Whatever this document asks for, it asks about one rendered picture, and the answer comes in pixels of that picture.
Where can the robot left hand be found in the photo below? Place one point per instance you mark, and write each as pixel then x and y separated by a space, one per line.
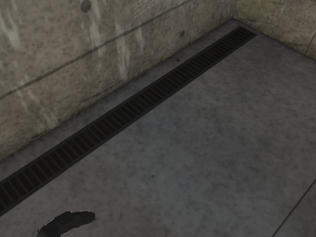
pixel 65 222

